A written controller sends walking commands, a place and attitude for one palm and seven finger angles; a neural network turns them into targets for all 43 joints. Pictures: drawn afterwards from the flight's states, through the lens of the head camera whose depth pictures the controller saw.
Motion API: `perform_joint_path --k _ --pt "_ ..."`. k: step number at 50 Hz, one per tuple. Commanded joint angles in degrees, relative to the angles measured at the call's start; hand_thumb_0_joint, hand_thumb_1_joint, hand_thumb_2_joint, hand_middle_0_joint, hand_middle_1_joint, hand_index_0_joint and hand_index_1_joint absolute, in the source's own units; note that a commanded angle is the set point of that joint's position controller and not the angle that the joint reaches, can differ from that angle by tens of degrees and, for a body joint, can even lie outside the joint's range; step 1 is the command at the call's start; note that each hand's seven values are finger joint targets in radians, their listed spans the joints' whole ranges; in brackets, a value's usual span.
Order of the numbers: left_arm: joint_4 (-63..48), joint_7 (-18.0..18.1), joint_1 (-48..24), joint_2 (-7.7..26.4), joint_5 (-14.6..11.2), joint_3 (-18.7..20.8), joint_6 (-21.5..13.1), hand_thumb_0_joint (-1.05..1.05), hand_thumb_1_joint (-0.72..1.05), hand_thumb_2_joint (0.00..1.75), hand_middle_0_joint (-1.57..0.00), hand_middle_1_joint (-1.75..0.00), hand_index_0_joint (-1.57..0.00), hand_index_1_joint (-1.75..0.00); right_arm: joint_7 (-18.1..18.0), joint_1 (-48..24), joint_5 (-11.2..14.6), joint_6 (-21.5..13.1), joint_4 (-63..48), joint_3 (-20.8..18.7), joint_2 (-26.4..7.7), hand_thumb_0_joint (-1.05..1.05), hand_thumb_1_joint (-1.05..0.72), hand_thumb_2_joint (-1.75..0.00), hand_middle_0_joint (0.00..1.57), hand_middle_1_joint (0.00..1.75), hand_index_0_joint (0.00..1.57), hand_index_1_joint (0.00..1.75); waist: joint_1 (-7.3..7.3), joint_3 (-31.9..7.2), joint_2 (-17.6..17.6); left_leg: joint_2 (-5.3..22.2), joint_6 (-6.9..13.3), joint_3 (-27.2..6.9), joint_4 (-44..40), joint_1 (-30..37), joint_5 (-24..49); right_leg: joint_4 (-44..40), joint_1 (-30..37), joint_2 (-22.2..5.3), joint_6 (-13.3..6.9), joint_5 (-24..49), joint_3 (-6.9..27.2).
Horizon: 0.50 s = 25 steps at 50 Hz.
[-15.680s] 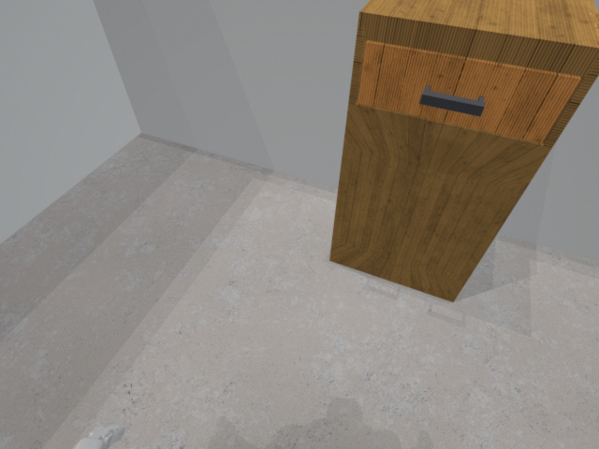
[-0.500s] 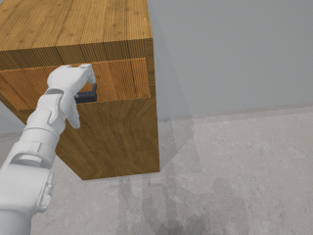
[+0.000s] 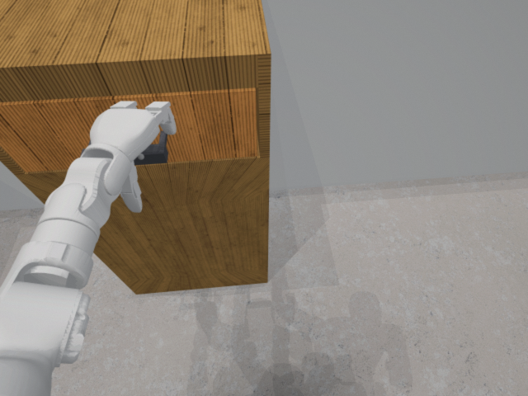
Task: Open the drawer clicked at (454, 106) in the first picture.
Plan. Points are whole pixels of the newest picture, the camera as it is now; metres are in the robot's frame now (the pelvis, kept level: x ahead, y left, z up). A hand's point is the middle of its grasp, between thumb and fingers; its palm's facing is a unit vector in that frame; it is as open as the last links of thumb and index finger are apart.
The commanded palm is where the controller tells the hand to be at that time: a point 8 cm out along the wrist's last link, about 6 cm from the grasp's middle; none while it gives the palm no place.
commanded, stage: lower the fingers behind the handle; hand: left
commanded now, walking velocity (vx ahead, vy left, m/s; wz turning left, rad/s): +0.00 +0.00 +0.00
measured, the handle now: (127, 147) +0.51 +0.25 +0.06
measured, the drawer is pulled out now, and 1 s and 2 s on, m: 0.00 0.00 0.00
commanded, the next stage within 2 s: close the thumb around the handle in 1.28 s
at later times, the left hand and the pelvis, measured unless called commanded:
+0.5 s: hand (129, 164) +0.46 +0.23 +0.07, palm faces -0.08 -0.02 -1.00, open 13.7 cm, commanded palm +0.45 +0.24 +0.12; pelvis -0.01 -0.01 +0.00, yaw +0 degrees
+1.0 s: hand (131, 170) +0.47 +0.24 +0.05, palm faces -0.04 +0.01 -1.00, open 13.7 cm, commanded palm +0.45 +0.24 +0.09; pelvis -0.01 -0.01 -0.01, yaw +0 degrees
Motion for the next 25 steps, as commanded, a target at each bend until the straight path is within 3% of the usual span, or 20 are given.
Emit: perform_joint_path --k 1,2,4,6,7,10,12,14,16,18,20,22,25 --pt "-10.6 12.7 -23.9 25.1 1.4 16.2 2.2 0.0 -0.5 0.3 -0.3 -1.2 -0.3 -1.2 1.1 3.0 -1.0 -1.9 -4.3 -2.6 -6.6 0.0 -0.9 -0.9 0.2 0.3 0.2 0.3 4.58 -23.7 3.5 0.1 -1.8 -1.2 -0.6 3.8 34.6 2.3 13.8 1.8 -3.1 20.3 -1.3" --pt "-11.0 14.9 -23.7 25.0 2.2 15.9 3.8 0.0 -0.5 0.3 -0.3 -1.2 -0.3 -1.2 1.5 3.0 -1.2 -2.0 -4.3 -2.6 -6.5 0.0 -0.9 -0.9 0.2 0.3 0.2 0.3 4.57 -26.2 4.2 0.2 -2.0 -0.9 -0.3 3.9 36.1 3.0 14.7 1.7 -2.9 22.0 -1.3" --pt "-9.2 17.4 -23.2 21.1 3.3 12.8 7.9 0.0 -0.5 0.3 -0.3 -1.2 -0.3 -1.2 2.3 3.0 -1.2 -2.3 -3.9 -2.9 -6.6 0.0 -0.9 -0.9 0.2 0.3 0.2 0.3 3.62 -27.6 3.9 0.5 -2.1 -0.1 0.0 4.3 36.3 3.0 14.4 1.7 -2.6 22.8 -1.6" --pt "-7.1 18.7 -23.2 20.8 3.5 12.6 11.2 0.0 -0.5 0.3 -0.3 -1.2 -0.3 -1.2 2.6 3.1 -1.2 -2.0 -3.0 -3.0 -7.2 0.0 -0.9 -0.9 0.2 0.3 0.2 0.3 2.7 -28.5 0.3 0.8 -1.7 0.2 -0.1 4.4 35.8 2.5 15.0 1.9 -2.3 23.1 -1.7" --pt "-6.0 18.8 -25.2 21.4 3.7 11.8 13.0 0.0 -0.5 0.3 -0.3 -1.2 -0.3 -1.2 2.6 3.2 -0.9 -1.9 -2.6 -2.9 -7.6 0.0 -0.9 -0.9 0.2 0.3 0.2 0.3 1.83 -28.4 -0.1 0.7 -1.5 0.6 -0.6 4.1 32.7 2.1 15.4 1.7 -2.0 22.6 -1.4" --pt "-2.2 15.5 -28.0 17.4 3.0 6.5 16.2 0.0 -0.5 0.3 -0.3 -1.2 -0.3 -1.2 1.6 3.5 -0.1 -1.8 -2.3 -3.1 -8.1 0.0 -0.9 -0.9 0.2 0.3 0.2 0.3 -0.85 -27.2 -2.6 0.6 -0.5 0.9 -2.0 4.6 26.7 -0.1 15.5 1.5 -1.5 20.4 -1.2" --pt "-1.2 11.8 -30.7 14.5 1.9 2.8 15.7 0.0 -0.5 0.3 -0.3 -1.2 -0.3 -1.2 0.8 4.4 0.4 -1.8 -2.1 -3.2 -8.6 0.0 -0.9 -0.9 0.2 0.3 0.2 0.3 -3.08 -25.5 -3.5 0.7 0.2 0.6 -2.4 5.8 23.9 -1.7 14.2 1.3 -1.2 18.7 -0.9" --pt "0.5 8.4 -31.3 13.2 1.2 0.6 13.9 0.0 -0.5 0.3 -0.3 -1.2 -0.3 -1.2 -0.2 4.8 0.6 -1.8 -1.9 -3.0 -8.8 0.0 -0.9 -0.9 0.2 0.3 0.2 0.3 -4.17 -21.6 -4.3 0.4 0.7 0.1 -2.8 5.4 19.6 -2.9 12.0 1.2 -1.1 15.4 -0.7" --pt "-1.5 5.7 -32.8 11.4 1.0 -1.3 10.1 0.0 -0.5 0.3 -0.3 -1.2 -0.3 -1.2 -1.0 5.4 0.3 -2.3 -2.0 -3.0 -8.6 0.0 -0.9 -0.9 0.2 0.3 0.2 0.3 -4.94 -20.3 -3.6 0.5 0.9 -0.6 -2.5 6.8 19.5 -3.2 10.1 1.1 -1.4 14.1 -0.5" --pt "-2.3 4.3 -30.5 10.8 0.9 -1.4 6.4 0.0 -0.5 0.3 -0.3 -1.2 -0.3 -1.2 -1.3 5.8 -0.1 -2.6 -2.2 -2.9 -8.2 0.0 -0.9 -0.9 0.2 0.3 0.2 0.3 -3.96 -19.4 -0.4 0.3 0.7 -0.9 -1.8 7.0 18.9 -2.5 7.9 1.2 -1.8 12.3 -0.5" --pt "-1.6 4.7 -28.5 14.8 1.5 2.4 3.4 0.0 -0.5 0.3 -0.3 -1.2 -0.3 -1.2 -1.4 6.4 -0.2 -2.6 -2.0 -2.7 -8.1 0.0 -0.9 -0.9 0.2 0.3 0.2 0.3 -2.91 -18.2 0.2 0.1 0.4 -1.1 -1.1 4.7 18.1 -1.5 6.7 1.3 -2.2 11.4 -0.4" --pt "-2.6 6.6 -26.9 16.6 1.7 5.2 1.3 0.0 -0.5 0.3 -0.3 -1.2 -0.3 -1.2 -1.0 6.6 -0.4 -2.5 -2.7 -2.7 -7.6 0.0 -0.9 -0.9 0.2 0.3 0.2 0.3 -1.12 -19.8 2.3 0.0 0.1 -1.0 -0.4 3.3 20.6 0.1 7.5 1.4 -2.6 12.8 -0.4" --pt "-2.5 11.5 -24.0 19.5 2.4 9.7 1.3 0.0 -0.5 0.3 -0.3 -1.2 -0.3 -1.2 0.0 6.6 -0.8 -2.7 -3.2 -3.0 -7.5 0.0 -0.9 -0.9 0.2 0.3 0.2 0.3 0.9 -22.1 2.5 0.1 -0.6 -0.8 0.8 0.3 23.8 2.7 8.0 1.8 -2.8 15.1 -0.9"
